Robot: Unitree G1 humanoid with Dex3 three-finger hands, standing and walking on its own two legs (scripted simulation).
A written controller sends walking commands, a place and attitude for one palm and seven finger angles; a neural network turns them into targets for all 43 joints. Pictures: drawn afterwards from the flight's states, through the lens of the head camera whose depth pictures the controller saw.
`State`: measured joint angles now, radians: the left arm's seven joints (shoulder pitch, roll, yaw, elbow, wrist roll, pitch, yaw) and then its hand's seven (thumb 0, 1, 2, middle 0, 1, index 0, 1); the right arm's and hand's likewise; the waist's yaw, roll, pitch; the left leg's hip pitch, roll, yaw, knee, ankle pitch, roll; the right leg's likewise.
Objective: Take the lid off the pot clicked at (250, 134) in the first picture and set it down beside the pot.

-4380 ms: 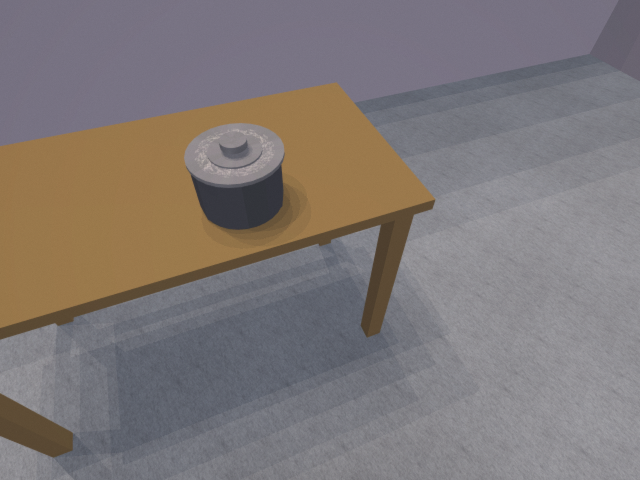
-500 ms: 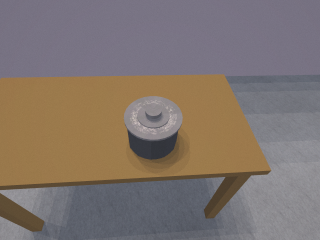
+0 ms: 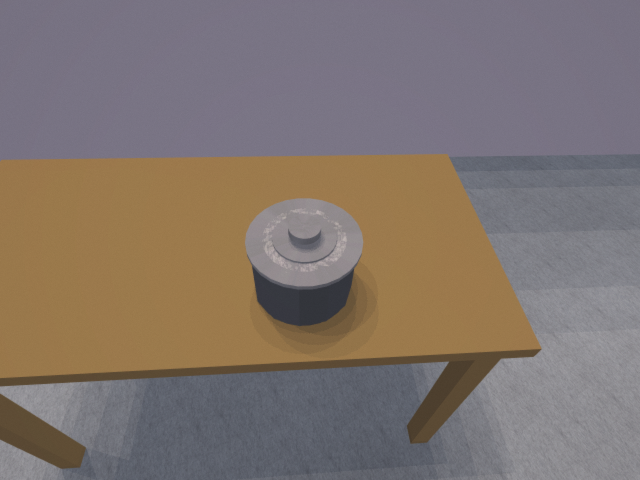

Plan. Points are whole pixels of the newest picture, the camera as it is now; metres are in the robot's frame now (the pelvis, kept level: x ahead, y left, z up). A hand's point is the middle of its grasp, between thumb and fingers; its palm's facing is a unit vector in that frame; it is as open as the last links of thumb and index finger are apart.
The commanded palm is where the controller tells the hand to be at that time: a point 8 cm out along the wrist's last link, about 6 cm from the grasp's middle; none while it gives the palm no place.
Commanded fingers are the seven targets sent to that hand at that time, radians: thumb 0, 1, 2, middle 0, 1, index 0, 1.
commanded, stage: shuffle to correct the standing spot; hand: left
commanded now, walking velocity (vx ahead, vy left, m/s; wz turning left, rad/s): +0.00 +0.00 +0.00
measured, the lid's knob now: (304, 229) +0.46 +0.06 +0.04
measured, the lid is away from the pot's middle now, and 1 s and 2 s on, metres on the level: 0.00 0.00 0.00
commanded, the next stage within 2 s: come to a stop and stand still in 1.44 s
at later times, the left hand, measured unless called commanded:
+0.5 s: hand out of the picture -0.03 +0.14 -0.18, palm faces +0.10 -0.98 -0.17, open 7.4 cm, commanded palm none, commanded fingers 0.00 0.90 0.90 -0.20 -0.30 -0.20 -0.30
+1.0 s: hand out of the picture -0.02 +0.09 -0.19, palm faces +0.14 -0.98 -0.16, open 7.4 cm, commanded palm none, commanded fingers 0.00 0.90 0.90 -0.20 -0.30 -0.20 -0.30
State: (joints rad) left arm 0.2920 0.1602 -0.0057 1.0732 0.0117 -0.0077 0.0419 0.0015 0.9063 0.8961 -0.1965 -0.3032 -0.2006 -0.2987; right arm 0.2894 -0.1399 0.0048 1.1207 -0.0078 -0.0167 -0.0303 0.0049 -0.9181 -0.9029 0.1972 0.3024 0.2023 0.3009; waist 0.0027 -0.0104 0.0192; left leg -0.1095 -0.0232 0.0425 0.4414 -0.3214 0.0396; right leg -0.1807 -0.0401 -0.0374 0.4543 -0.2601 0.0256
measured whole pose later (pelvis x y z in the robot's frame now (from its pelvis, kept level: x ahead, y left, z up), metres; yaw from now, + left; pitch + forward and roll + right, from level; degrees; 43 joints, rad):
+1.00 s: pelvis +0.00 -0.08 -0.01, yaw +5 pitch +1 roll -1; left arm 0.34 0.15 0.04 1.00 0.03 0.05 0.02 0.00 0.90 0.90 -0.20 -0.30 -0.20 -0.30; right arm 0.28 -0.12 -0.03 1.09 -0.02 0.03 -0.05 0.00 -0.91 -0.90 0.20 0.30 0.20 0.30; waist 0.00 -0.02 0.02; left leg -0.25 0.08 -0.08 0.60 -0.39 -0.07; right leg -0.25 0.05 -0.17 0.56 -0.34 -0.08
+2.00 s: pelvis +0.01 -0.14 +0.00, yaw +7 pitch -1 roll +1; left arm 0.26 0.18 0.00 1.00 0.02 0.01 0.04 0.00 0.91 0.90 -0.20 -0.30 -0.20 -0.30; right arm 0.20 -0.17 -0.03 1.03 0.00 0.02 -0.02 0.00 -0.93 -0.90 0.20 0.30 0.20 0.30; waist 0.01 0.00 0.04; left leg -0.18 0.09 0.09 0.49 -0.28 -0.05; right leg -0.23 -0.10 -0.04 0.51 -0.25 0.06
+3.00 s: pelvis +0.01 -0.13 -0.01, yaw +7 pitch -1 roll +1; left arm 0.28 0.17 0.00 1.06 0.02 -0.01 0.03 0.00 0.91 0.90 -0.20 -0.30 -0.20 -0.30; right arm 0.26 -0.16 -0.02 1.07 -0.01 -0.01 -0.01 0.00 -0.92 -0.90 0.20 0.30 0.20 0.30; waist 0.00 -0.01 0.04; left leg -0.20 0.07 0.10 0.53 -0.31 -0.03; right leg -0.25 -0.10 0.02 0.54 -0.27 0.08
